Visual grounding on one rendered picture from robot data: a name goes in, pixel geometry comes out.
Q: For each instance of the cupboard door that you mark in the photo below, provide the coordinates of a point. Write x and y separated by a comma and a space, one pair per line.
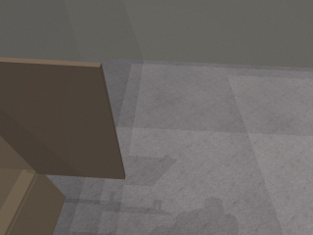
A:
57, 116

